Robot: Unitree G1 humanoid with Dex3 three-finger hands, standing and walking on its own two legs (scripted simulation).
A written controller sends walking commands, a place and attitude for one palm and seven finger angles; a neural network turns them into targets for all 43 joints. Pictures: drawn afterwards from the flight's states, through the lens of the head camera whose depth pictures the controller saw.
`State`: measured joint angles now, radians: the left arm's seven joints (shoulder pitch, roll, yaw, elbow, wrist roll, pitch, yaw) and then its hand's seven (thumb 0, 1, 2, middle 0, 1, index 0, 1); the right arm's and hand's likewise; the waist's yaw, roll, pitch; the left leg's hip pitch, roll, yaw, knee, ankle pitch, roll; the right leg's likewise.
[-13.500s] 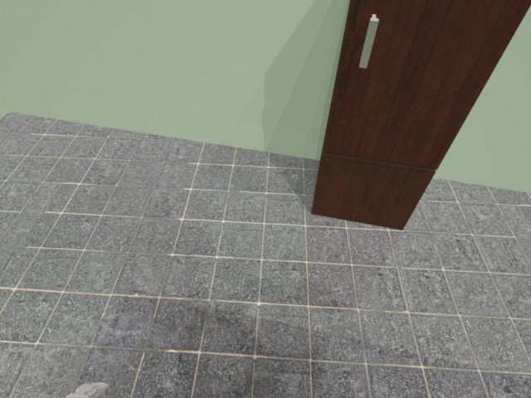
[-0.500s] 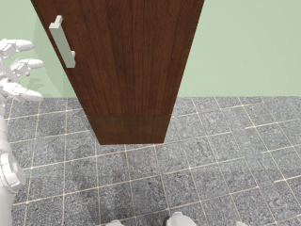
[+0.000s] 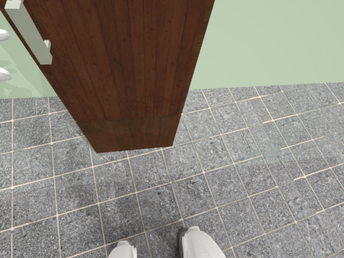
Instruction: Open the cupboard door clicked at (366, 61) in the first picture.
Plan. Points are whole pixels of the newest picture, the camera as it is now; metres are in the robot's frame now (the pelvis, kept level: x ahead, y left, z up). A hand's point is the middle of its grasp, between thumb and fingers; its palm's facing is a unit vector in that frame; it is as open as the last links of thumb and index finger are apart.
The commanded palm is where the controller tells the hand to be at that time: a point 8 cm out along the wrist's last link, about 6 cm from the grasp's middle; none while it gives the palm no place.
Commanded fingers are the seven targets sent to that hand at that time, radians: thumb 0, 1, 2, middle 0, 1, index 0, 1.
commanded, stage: move the hooked fingers beside the handle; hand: left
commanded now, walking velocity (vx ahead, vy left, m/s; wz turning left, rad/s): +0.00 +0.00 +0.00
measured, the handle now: (33, 29) +0.57 +0.23 +0.13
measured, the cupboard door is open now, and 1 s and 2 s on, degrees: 0 0 0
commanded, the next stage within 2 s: slide the fingers in behind the handle in 0.86 s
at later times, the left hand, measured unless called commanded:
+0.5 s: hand out of the picture +0.53 +0.31 +0.13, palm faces +0.03 -1.00 -0.01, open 13.9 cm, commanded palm +0.51 +0.34 +0.13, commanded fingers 0.00 -0.50 0.30 -0.30 -1.20 -0.30 -1.20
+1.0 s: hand out of the picture +0.52 +0.29 +0.14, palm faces +0.02 -1.00 +0.00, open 13.9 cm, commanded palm +0.51 +0.33 +0.13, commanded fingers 0.00 -0.50 0.30 -0.30 -1.20 -0.30 -1.20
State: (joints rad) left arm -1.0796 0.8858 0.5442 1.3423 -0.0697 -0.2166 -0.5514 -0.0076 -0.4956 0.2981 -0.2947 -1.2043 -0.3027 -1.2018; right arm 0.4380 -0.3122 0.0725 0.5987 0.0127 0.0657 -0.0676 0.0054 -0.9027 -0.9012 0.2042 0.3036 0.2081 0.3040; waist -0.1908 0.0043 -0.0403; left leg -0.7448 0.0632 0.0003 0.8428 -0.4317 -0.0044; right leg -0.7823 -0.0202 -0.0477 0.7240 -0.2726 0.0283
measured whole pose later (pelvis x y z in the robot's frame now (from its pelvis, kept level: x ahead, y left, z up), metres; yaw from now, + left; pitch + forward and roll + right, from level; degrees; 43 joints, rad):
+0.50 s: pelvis +0.01 +0.00 +0.00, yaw -1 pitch +21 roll -4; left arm -1.03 0.89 0.59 1.26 -0.07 -0.22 -0.55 -0.01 -0.49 0.30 -0.29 -1.20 -0.30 -1.20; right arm 0.44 -0.29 0.07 0.56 0.00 0.12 -0.03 0.00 -0.90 -0.90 0.20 0.30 0.21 0.30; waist -0.19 0.01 -0.06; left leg -0.78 0.08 0.00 0.88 -0.47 0.00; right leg -0.81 -0.01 -0.05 0.73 -0.29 0.03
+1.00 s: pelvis +0.00 +0.00 -0.01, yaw +0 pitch +20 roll -4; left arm -1.08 0.87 0.54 1.31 -0.06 -0.22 -0.53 -0.01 -0.50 0.30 -0.29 -1.20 -0.30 -1.20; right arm 0.41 -0.30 0.08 0.57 0.01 0.10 -0.05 0.00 -0.90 -0.90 0.20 0.30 0.21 0.30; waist -0.20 0.01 -0.06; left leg -0.79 0.07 -0.02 0.89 -0.46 -0.01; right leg -0.81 -0.01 -0.06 0.75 -0.29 0.02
